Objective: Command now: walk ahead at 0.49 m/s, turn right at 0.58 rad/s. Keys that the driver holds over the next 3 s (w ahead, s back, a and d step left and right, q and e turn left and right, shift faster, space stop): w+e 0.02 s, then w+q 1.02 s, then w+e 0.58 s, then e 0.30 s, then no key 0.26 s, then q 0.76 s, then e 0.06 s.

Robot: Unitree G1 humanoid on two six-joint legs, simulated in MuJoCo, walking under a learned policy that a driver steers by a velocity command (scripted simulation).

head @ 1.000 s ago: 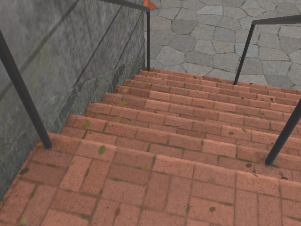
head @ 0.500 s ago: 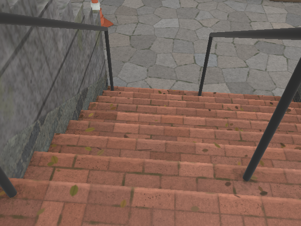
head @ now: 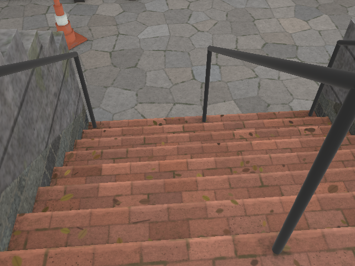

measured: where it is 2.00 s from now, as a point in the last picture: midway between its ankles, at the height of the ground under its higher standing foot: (169, 218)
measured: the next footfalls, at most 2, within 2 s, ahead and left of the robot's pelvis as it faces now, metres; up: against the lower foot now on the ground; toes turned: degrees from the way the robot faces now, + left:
left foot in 0.14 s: +0.25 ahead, +0.14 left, +0.00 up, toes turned -2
right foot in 0.62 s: +0.38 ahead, -0.06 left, +0.00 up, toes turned +8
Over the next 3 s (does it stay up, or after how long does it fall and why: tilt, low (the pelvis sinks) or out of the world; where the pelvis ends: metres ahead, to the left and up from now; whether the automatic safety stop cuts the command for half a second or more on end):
stays up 1.09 0.24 -0.53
